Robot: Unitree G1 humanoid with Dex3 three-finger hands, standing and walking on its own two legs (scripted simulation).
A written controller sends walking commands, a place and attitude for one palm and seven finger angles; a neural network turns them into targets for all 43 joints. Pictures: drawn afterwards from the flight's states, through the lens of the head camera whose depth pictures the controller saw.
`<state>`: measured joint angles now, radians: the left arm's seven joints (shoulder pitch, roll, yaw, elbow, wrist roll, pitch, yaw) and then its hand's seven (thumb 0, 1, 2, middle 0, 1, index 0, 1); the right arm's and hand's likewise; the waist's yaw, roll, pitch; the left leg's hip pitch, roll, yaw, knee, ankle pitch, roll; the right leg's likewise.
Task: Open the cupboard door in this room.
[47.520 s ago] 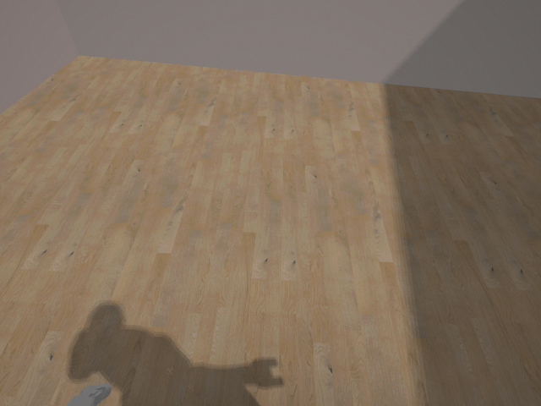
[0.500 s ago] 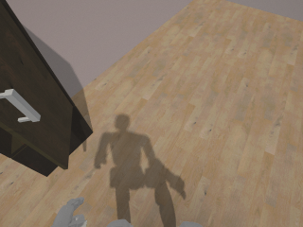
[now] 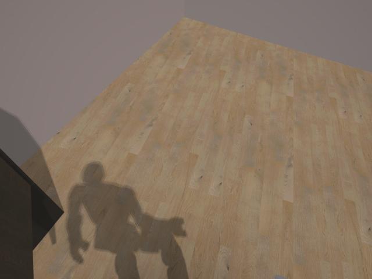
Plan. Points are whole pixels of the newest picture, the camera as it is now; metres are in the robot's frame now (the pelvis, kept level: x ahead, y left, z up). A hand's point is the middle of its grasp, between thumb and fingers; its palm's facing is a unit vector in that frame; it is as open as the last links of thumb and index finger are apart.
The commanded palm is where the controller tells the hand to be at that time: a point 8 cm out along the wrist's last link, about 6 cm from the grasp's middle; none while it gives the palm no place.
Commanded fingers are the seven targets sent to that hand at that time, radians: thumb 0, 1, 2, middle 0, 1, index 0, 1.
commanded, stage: walk to a spot facing it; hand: left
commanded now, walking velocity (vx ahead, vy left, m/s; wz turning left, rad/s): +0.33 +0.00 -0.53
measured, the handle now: out of the picture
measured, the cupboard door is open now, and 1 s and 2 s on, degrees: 48 48 48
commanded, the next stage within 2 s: turn to face it in 1.36 s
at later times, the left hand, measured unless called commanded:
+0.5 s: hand (167, 192) +0.37 +0.07 -0.17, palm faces -0.27 -0.94 -0.21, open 7.4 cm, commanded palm none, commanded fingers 0.00 0.90 0.90 -0.20 -0.30 -0.20 -0.30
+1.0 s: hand (178, 180) +0.42 +0.05 -0.18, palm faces -0.23 -0.96 -0.14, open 7.4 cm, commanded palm none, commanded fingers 0.00 0.90 0.90 -0.20 -0.30 -0.20 -0.30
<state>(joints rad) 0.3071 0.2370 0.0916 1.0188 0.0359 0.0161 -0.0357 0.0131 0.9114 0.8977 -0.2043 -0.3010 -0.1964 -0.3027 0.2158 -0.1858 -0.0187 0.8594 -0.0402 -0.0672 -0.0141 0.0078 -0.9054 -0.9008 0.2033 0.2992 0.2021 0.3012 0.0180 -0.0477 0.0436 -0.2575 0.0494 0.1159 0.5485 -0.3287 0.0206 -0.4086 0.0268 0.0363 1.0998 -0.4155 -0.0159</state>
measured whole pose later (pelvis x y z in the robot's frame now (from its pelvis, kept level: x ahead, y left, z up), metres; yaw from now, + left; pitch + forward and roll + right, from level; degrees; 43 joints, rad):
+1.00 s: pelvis +0.49 -0.12 -0.02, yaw -20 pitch +1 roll +1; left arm 0.49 0.10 0.02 1.19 0.01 -0.06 0.02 0.01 0.91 0.90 -0.21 -0.30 -0.20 -0.30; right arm 0.10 -0.14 -0.03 0.98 -0.03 -0.07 0.00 0.01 -0.91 -0.90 0.20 0.30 0.20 0.30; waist 0.02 -0.03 0.07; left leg -0.39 -0.02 0.18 0.65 -0.27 0.10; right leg -0.13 0.06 -0.02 1.01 -0.43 -0.05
